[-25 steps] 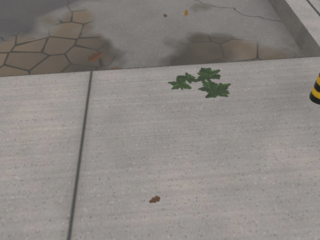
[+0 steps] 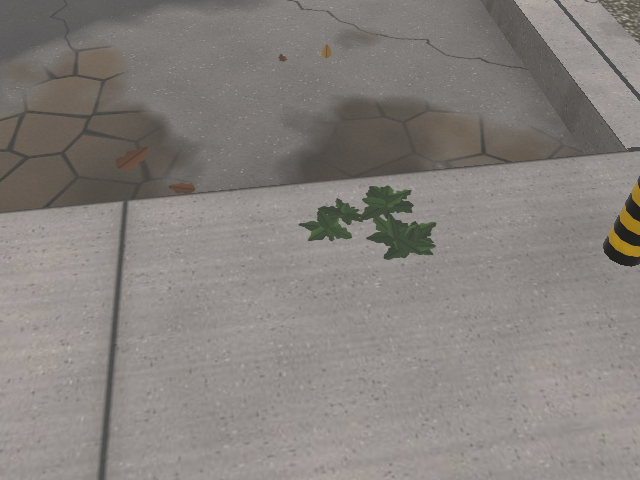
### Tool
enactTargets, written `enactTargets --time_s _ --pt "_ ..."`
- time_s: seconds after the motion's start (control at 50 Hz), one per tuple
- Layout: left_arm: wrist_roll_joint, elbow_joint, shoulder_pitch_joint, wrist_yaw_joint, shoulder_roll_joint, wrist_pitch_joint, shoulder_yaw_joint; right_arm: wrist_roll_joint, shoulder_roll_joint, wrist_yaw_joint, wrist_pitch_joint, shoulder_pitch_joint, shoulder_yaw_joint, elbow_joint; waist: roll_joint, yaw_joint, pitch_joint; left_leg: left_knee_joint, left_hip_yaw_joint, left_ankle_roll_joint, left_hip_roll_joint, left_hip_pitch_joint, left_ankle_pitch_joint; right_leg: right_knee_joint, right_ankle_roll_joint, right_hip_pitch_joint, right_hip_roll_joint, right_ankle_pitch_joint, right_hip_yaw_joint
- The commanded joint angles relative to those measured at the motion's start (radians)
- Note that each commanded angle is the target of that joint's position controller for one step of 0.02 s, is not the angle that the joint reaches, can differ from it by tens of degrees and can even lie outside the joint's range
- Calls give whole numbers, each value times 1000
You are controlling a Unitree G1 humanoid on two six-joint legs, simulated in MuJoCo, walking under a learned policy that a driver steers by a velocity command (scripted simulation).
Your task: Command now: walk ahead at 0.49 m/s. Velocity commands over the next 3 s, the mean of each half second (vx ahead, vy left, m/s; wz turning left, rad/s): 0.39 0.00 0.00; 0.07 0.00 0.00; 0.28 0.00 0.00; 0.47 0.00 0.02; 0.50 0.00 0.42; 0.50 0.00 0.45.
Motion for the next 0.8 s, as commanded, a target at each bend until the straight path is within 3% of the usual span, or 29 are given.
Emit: enactTargets --time_s 0.02,0.1,0.2,0.24,0.26,0.28,0.3,0.32,0.34,0.36,0.38,0.4,0.42,0.46,0.5,0.58,0.66,0.7,0.72,0.74,0.76,0.78,0.8 --pt "12 -43 33 7 42 6 12 2 -133 -20 -16 -39 -21 -56 77 46 53 -203 -218 172 284 -92 65 -144 28 -32 -43 151 3" --pt "4 -83 -124 -5 29 -5 6 17 -160 -34 -4 39 -26 -39 80 -10 54 -186 -167 127 267 -9 81 -423 36 -5 1 301 -33" --pt "-10 -132 -251 -35 40 -14 2 26 -169 -36 16 114 -31 -5 95 -49 82 -118 -179 113 324 142 56 -574 19 -3 31 227 -44" --pt "-10 -140 -235 -46 60 -23 8 27 -181 -39 26 107 -37 -3 107 -26 72 -66 -193 98 349 188 96 -616 -9 44 45 148 -50" --pt "-5 -131 -188 -47 77 -28 16 24 -185 -40 34 86 -38 -5 117 8 52 2 -183 80 339 193 240 -645 -25 122 71 129 -67" --pt "4 -96 -70 -45 110 -32 36 20 -176 -42 42 68 -34 -11 111 70 -18 154 -143 51 287 189 449 -678 -48 278 111 150 -97" --pt "17 -51 99 -40 175 -37 60 7 -144 -44 43 70 -20 -26 76 129 -152 385 -93 9 221 87 448 -645 -93 537 48 341 -44" --pt "42 -32 229 -35 277 -31 81 -7 -47 -40 26 161 12 -40 -135 125 -316 784 -18 -74 76 -305 61 -610 -240 964 -212 586 292" --pt "32 -14 276 -38 234 -19 70 5 -39 -34 4 218 19 -12 -235 124 -437 994 -147 -96 -1 -441 -495 -722 -330 1038 -325 690 559" --pt "21 -28 205 -41 167 -16 47 29 -144 -33 -2 163 -10 -16 -133 113 -333 1074 -217 -83 58 -479 -470 -722 -281 913 -282 699 433" --pt "15 -52 95 -41 128 -14 33 37 -150 -37 2 82 -13 -40 -76 79 -224 1042 -174 -80 112 -494 -402 -733 -239 771 -235 738 278" --pt "13 -61 16 -44 99 -14 22 26 -137 -46 13 38 -16 -46 -8 49 -151 970 -143 -89 154 -466 -340 -771 -211 642 -182 733 184" --pt "16 -62 -23 -45 74 -16 15 17 -128 -54 31 30 -23 -48 -14 18 -116 897 -135 -91 184 -408 -293 -809 -186 547 -144 709 127" --pt "40 -38 -34 -47 60 -19 9 10 -66 -58 58 76 -16 -31 -34 -21 -109 808 -117 -104 181 -270 -212 -849 -187 421 -99 770 43" --pt "47 -19 -41 -36 79 -19 11 7 -49 -65 68 61 -13 -39 -53 -36 -106 673 -108 -114 174 -235 -162 -857 -196 392 -81 830 -11" --pt "34 12 -23 -15 116 2 16 2 -65 -71 86 -43 -14 -59 -60 -4 -123 454 -97 -119 164 -166 -53 -865 -184 400 -79 677 -28" --pt "21 40 -22 -9 98 25 9 0 -81 -74 101 -91 -24 -60 -47 1 -67 287 -91 -96 159 -97 -39 -867 -170 368 -79 283 22" --pt "9 60 17 -8 66 30 0 -16 -99 -76 99 -86 -31 -49 -1 0 -45 144 -107 -68 176 -5 97 -827 -104 345 -18 66 24" --pt "22 67 56 -9 52 30 -3 -17 -133 -80 98 -79 -36 -48 56 30 -45 145 -152 -47 226 45 215 -784 -66 314 32 -37 6" --pt "28 84 140 -9 47 30 1 1 -182 -83 102 -117 -49 -44 170 99 -29 162 -170 -11 242 47 185 -788 -36 279 106 -108 -46" --pt "30 87 108 -1 42 40 -2 11 -124 -77 101 -128 -42 -35 179 70 -14 132 -163 -15 216 -43 22 -779 -14 348 125 -93 -87" --pt "26 83 70 6 52 51 1 8 -87 -73 98 -137 -35 -30 153 56 10 116 -155 -31 195 -84 -30 -768 -5 371 123 -72 -91" --pt "22 84 57 12 49 61 2 2 -82 -72 93 -149 -33 -26 140 55 14 117 -145 -45 185 -94 -9 -761 -5 385 116 -50 -88"
Next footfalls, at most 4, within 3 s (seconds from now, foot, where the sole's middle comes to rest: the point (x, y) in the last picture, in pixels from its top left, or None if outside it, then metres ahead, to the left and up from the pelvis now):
0.30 right None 0.34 -0.17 -0.78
0.70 left None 0.42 0.07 -0.78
1.82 right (384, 360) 0.79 -0.15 -0.78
2.40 left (272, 261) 1.11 0.12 -0.78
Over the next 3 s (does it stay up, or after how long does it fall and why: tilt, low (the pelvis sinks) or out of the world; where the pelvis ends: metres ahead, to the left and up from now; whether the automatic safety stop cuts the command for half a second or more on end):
stays up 1.27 0.08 -0.02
